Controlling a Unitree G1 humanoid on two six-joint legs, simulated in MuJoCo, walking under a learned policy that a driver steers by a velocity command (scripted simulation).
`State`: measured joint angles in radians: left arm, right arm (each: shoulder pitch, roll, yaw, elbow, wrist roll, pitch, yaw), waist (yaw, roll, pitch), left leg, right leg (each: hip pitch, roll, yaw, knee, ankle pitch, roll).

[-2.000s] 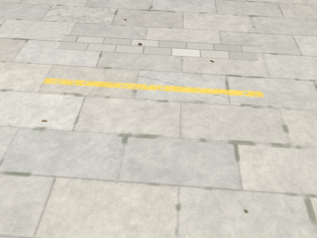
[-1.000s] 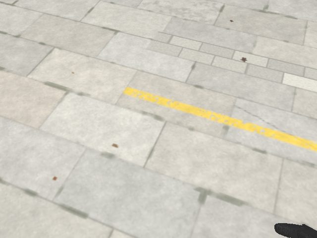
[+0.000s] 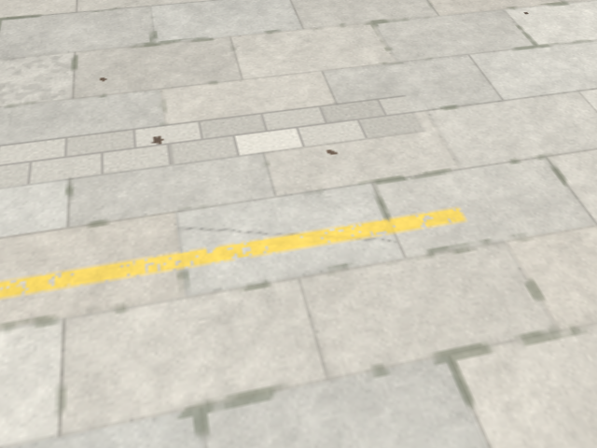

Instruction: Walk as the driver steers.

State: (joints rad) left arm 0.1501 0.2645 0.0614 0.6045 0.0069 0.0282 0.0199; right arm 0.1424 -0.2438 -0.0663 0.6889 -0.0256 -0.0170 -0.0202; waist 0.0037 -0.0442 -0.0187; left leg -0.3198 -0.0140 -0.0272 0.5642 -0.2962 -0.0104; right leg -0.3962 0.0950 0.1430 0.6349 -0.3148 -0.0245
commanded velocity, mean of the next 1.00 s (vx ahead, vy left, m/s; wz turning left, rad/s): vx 0.00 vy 0.00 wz -0.05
